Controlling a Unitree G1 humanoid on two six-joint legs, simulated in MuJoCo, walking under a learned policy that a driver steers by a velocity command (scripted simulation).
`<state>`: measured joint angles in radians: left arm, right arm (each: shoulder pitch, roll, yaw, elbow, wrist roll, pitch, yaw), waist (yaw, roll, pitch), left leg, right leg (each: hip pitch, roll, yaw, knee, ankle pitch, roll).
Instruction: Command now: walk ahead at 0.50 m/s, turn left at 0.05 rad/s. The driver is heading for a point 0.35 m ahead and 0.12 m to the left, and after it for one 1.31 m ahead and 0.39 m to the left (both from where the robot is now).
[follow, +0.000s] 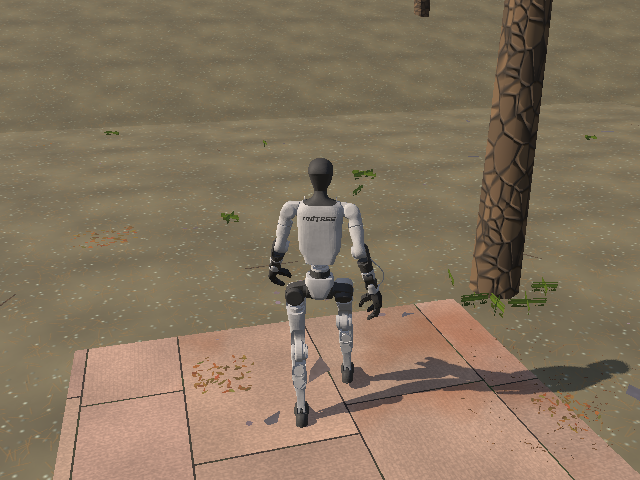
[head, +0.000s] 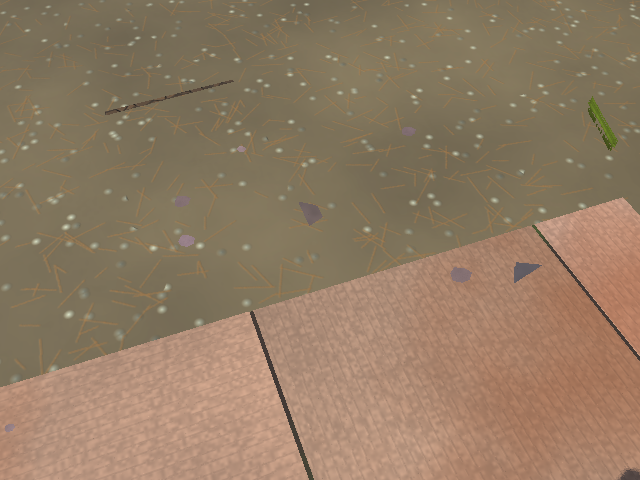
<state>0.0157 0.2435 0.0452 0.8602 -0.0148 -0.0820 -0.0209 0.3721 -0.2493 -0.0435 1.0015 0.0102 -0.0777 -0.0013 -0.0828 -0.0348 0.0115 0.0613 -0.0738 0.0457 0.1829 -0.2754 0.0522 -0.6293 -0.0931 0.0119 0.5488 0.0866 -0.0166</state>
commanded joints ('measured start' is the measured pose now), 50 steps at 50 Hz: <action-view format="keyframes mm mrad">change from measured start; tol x32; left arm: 1 -141 82 10 -104 -4 -25 -20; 6 418 319 92 38 16 -25 1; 50 162 138 39 -28 17 49 32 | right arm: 1 61 -168 -38 -10 5 12 -9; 50 -222 -165 -61 -381 -6 114 -41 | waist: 1 11 87 78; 6 172 -227 -424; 15 34 -54 -14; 50 105 182 -132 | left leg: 1 38 332 -142 28 418 133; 4 -28 267 -117 334 765 87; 6 -660 21 -55 990 -186 -19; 8 -818 104 -176 1138 -221 1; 27 -429 79 35 350 161 34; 29 -61 288 -318 303 952 177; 30 112 468 -683 247 871 398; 34 -211 297 -412 148 350 212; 50 -352 178 -443 224 137 101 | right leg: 1 -37 20 -4 -55 -88 -28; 4 401 85 -45 -91 -128 -88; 6 1113 -340 591 -121 -284 -307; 13 451 -177 42 -314 289 -175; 27 583 -171 -198 0 359 -86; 30 32 170 -57 766 -835 82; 31 -8 119 70 810 -777 62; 50 395 92 24 -113 -276 27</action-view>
